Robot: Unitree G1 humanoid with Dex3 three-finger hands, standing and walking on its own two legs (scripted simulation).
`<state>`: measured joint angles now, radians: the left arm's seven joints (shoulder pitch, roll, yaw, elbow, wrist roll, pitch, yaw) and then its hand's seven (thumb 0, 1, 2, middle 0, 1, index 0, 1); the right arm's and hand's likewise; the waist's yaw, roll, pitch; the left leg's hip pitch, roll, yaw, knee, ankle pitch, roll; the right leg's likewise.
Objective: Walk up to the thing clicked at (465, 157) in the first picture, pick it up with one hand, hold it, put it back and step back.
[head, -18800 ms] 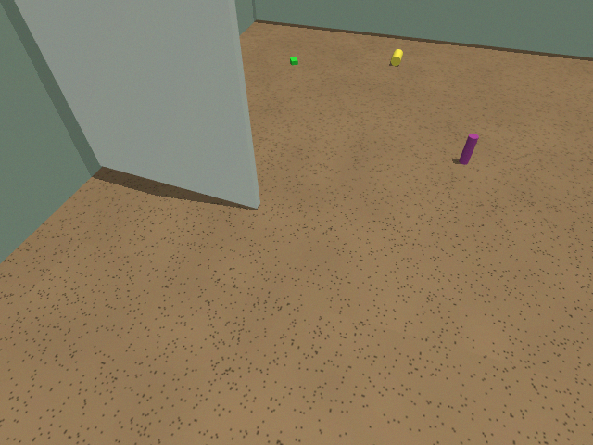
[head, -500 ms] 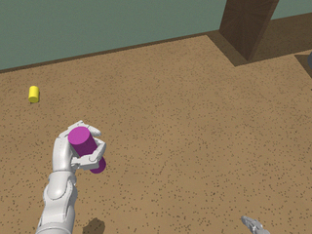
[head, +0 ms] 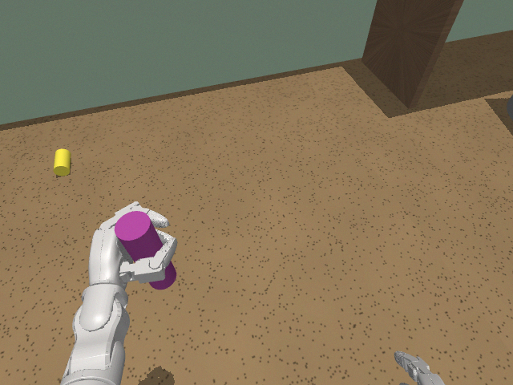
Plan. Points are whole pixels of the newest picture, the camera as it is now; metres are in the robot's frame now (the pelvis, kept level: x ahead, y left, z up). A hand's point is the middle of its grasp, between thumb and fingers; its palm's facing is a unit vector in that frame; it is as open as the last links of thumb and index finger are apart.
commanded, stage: hold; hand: left
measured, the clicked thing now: (149, 254) +0.33 +0.18 +0.02
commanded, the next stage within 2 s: crouch in 1.76 s
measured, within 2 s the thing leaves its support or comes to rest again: neither
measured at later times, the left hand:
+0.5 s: hand (151, 248) +0.33 +0.17 +0.05, palm faces +0.08 -1.00 -0.02, open 6.2 cm
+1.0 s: hand (153, 251) +0.32 +0.16 +0.05, palm faces +0.08 -1.00 -0.02, open 6.2 cm
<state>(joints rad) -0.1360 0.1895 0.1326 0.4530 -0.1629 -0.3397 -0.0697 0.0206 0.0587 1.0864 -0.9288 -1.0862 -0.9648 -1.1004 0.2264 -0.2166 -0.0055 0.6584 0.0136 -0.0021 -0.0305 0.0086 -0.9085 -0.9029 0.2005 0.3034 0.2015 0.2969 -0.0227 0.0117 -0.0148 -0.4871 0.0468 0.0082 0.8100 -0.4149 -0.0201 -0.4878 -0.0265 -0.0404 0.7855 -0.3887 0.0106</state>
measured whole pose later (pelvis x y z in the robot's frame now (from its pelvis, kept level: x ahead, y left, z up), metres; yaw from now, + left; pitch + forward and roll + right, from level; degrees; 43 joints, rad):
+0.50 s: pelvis +0.00 +0.00 +0.00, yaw +0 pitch +5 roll -1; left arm -0.14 0.19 0.14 0.47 -0.16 -0.37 -0.07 0.02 0.06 1.08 -0.93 -1.09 -0.96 -1.10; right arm 0.23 -0.22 -0.01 0.67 0.01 -0.01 -0.03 0.01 -0.91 -0.90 0.20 0.30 0.20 0.30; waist -0.02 0.01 -0.01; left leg -0.48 0.05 0.01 0.80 -0.41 -0.02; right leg -0.48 -0.03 -0.04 0.78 -0.38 0.01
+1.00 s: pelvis -0.01 +0.00 +0.00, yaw +0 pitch +5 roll -1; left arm -0.15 0.19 0.14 0.49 -0.16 -0.38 -0.08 0.02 0.06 1.08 -0.92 -1.09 -0.96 -1.11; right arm 0.22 -0.22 -0.01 0.67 0.01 -0.01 -0.03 0.01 -0.91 -0.91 0.20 0.30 0.20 0.30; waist -0.02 0.01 -0.01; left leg -0.48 0.05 0.01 0.79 -0.40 -0.02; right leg -0.48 -0.03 -0.04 0.77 -0.38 0.01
